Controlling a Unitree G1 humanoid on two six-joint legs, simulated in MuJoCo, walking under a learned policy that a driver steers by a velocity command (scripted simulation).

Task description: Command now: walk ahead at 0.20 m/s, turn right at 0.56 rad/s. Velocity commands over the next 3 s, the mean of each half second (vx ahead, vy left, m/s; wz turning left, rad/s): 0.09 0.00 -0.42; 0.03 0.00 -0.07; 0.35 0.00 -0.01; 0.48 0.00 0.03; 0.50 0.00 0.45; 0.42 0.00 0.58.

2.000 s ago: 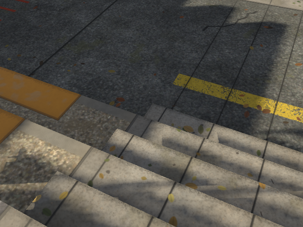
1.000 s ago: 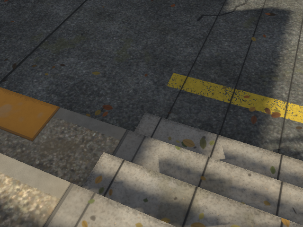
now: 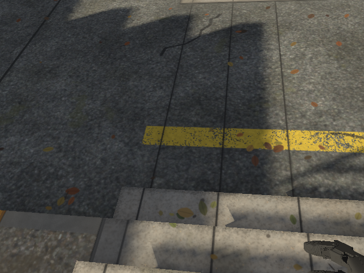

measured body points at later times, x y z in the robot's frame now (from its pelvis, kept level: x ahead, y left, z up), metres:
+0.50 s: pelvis +0.10 -0.01 -0.11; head +0.13 +0.01 +0.34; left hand +0.34 +0.16 -0.21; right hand +0.09 -0.27 -0.23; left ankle +0.16 +0.09 -0.85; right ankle +0.13 -0.20 -0.76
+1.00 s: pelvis +0.15 -0.07 -0.11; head +0.15 -0.07 +0.34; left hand +0.24 +0.15 -0.25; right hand +0.07 -0.30 -0.26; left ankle +0.16 +0.09 -0.84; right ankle +0.11 -0.17 -0.85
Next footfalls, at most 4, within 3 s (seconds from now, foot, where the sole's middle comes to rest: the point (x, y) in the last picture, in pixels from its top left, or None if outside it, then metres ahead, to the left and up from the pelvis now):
0.14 left None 0.20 0.08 -0.88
0.58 right None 0.15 -0.18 -0.88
1.64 right None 0.50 -0.19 -1.02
2.08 left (218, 247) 0.78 0.02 -1.16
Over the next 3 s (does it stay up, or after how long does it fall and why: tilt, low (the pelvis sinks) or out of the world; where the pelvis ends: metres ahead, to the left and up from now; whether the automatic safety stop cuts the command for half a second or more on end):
stays up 1.12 -0.03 -0.56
